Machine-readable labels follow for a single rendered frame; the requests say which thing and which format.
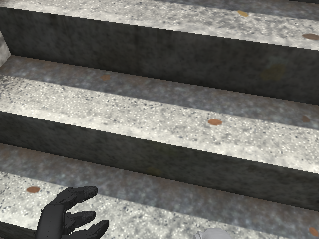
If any right robot thigh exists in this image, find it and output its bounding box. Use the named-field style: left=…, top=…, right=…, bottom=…
left=193, top=228, right=233, bottom=239

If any left robot hand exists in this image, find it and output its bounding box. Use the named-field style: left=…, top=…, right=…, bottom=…
left=34, top=186, right=109, bottom=239

